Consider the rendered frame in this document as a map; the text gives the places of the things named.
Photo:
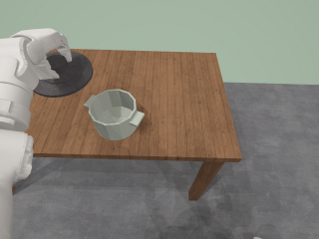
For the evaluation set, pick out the pot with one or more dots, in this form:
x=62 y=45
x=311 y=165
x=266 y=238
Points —
x=114 y=114

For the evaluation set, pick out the left robot forearm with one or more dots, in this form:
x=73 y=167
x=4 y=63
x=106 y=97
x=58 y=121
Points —
x=20 y=56

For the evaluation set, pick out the robot left hand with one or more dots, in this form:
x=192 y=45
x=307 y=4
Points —
x=50 y=40

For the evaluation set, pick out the lid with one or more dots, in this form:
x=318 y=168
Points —
x=79 y=73

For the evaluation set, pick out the robot left upper arm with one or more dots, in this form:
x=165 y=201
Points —
x=16 y=154

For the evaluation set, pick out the knob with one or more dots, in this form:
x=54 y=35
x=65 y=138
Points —
x=58 y=63

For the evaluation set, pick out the table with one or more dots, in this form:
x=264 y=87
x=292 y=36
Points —
x=182 y=94

